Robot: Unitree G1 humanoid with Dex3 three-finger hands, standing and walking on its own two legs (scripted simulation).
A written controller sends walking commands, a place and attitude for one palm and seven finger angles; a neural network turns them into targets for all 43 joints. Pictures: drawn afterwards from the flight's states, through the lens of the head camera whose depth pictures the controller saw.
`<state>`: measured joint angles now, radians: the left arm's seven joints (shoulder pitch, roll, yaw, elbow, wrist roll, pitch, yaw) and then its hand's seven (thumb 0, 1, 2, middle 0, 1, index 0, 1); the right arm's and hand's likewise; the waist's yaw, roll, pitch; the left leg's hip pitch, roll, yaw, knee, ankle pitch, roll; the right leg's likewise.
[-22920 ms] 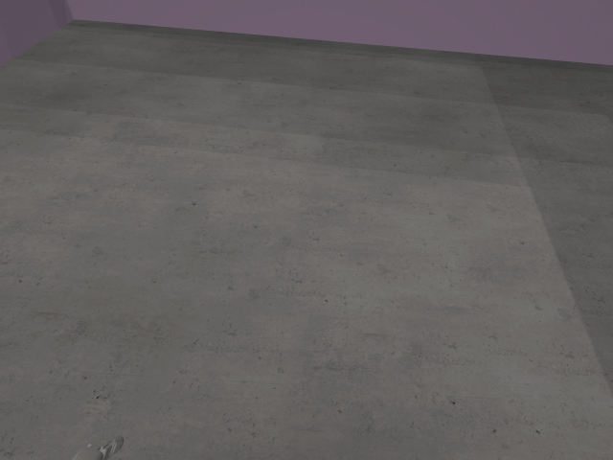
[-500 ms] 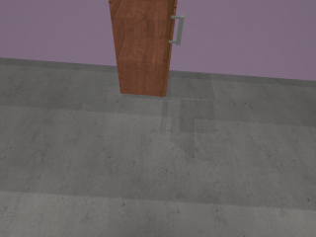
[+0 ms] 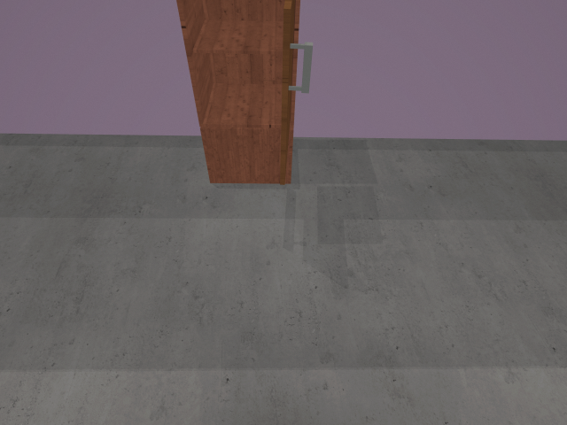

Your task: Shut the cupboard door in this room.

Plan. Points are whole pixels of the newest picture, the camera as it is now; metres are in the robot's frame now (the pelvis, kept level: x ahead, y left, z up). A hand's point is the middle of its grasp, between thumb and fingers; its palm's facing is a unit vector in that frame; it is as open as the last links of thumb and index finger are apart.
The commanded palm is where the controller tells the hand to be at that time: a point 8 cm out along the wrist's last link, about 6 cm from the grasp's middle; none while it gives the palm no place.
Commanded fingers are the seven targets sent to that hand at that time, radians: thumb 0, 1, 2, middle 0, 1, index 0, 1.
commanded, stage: look at it before walking up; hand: left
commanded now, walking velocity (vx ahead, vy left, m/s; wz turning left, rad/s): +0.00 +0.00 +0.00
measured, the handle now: (299, 68) +1.03 +0.00 +0.02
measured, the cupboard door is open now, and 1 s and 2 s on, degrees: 86 86 86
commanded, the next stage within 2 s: walk to a spot facing it in 1.60 s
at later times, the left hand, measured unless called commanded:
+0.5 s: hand out of the picture -0.09 +0.14 -0.18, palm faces +0.06 -0.99 -0.12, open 7.4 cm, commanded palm none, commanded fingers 0.00 0.90 0.90 -0.20 -0.30 -0.20 -0.30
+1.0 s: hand out of the picture -0.06 +0.18 -0.18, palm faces +0.03 -0.98 -0.17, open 7.4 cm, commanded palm none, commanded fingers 0.00 0.90 0.90 -0.20 -0.30 -0.20 -0.30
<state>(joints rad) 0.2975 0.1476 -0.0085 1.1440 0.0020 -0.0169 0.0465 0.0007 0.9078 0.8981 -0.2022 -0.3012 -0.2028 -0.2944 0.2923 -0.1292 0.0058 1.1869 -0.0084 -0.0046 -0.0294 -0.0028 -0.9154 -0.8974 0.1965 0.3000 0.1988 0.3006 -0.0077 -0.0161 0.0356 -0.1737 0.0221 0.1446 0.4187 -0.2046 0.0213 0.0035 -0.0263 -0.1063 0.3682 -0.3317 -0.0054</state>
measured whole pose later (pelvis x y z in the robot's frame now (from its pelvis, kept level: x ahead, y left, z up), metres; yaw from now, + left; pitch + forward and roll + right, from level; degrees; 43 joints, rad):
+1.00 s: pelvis -0.03 +0.02 +0.00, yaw +0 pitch -2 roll +0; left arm 0.33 0.15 0.00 1.14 0.01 -0.02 0.04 0.00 0.91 0.90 -0.20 -0.30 -0.20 -0.29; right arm 0.29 -0.13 -0.01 1.16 -0.01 -0.02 -0.03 0.00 -0.91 -0.90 0.20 0.30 0.20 0.30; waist 0.00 -0.02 0.04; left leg -0.23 0.01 0.15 0.41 -0.15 0.05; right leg -0.06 -0.04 -0.11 0.38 -0.29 0.01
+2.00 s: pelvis -0.03 +0.01 -0.01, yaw -8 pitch -1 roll +2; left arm 0.20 0.24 0.03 1.05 0.02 0.06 0.00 0.00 0.91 0.90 -0.20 -0.30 -0.20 -0.29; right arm 0.12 -0.22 -0.03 1.03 -0.02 0.00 -0.02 0.00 -0.90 -0.90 0.20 0.30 0.20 0.30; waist 0.02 -0.01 0.11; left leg -0.26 0.06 0.28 0.51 -0.23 0.05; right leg -0.28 -0.05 -0.03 0.78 -0.49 0.01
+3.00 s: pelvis +0.11 -0.02 +0.00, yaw -39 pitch +1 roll -2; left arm 0.21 0.28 0.11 0.95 0.03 0.04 -0.04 0.01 0.91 0.90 -0.20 -0.30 -0.20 -0.29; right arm 0.42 -0.15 -0.02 1.01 -0.02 -0.06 -0.02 0.00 -0.91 -0.90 0.20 0.30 0.20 0.30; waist 0.01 -0.04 0.04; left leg 0.00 0.07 0.25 0.37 -0.37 0.01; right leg -0.69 -0.05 -0.01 1.24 -0.17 0.04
